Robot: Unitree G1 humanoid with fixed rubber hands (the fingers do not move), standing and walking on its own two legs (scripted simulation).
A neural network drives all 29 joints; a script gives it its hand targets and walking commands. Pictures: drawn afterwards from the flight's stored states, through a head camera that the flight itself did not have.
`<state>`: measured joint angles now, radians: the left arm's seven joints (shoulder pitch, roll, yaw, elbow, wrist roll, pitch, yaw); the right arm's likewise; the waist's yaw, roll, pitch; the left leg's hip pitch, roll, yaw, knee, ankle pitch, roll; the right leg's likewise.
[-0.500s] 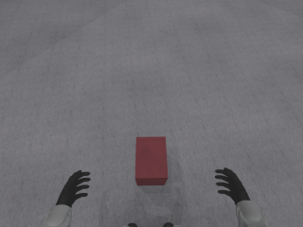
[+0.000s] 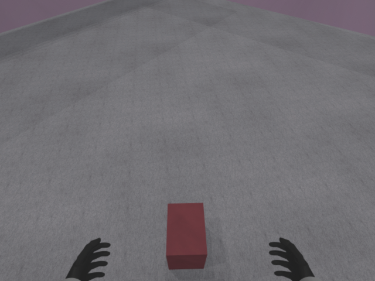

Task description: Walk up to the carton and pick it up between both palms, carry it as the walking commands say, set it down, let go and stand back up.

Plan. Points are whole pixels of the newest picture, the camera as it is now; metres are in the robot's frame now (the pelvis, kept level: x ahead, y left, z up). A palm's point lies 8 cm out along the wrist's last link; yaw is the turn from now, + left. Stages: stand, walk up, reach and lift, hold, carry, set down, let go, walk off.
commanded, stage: let go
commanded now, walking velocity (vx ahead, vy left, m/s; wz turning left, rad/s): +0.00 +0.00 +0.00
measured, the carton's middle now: (185, 236) +0.44 +0.00 -0.65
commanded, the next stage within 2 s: stand in 0.04 s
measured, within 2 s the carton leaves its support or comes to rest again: neither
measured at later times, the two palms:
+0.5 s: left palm out of the picture +0.11 +0.28 -0.09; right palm out of the picture +0.12 -0.27 -0.08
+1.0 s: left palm out of the picture +0.04 +0.29 -0.10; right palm out of the picture +0.05 -0.27 -0.10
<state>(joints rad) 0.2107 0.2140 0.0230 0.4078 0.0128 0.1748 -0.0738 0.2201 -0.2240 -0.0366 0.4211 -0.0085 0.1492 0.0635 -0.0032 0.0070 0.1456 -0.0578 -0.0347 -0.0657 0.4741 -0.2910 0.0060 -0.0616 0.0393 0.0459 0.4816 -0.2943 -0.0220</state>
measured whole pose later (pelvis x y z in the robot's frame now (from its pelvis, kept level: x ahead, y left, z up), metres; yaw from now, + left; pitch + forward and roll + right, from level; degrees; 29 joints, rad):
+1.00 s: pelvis -0.03 +0.01 +0.00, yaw -1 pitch -4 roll +0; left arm 0.31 0.28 0.05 0.83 0.01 -0.02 0.02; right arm 0.27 -0.30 -0.05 0.83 -0.01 -0.02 -0.01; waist 0.00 0.00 -0.02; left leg -0.17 -0.05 -0.04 0.48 -0.24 0.02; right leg -0.18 0.02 0.06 0.49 -0.24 0.00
